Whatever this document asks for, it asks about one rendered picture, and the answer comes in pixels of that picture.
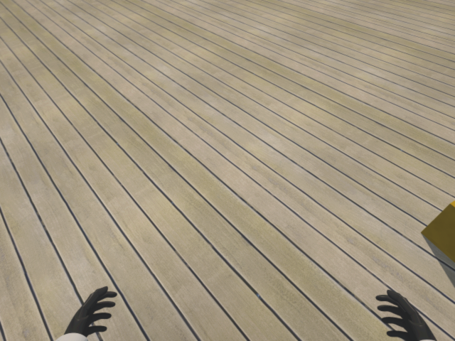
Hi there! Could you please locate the carton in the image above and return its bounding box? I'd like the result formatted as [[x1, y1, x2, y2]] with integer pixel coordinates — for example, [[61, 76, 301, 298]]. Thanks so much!
[[421, 201, 455, 263]]

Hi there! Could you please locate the right robot hand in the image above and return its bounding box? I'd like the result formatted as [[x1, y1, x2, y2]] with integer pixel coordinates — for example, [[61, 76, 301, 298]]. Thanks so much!
[[375, 290, 437, 341]]

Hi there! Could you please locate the left robot hand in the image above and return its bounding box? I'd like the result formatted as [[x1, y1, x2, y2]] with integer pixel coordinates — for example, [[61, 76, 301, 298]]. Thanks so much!
[[64, 286, 117, 337]]

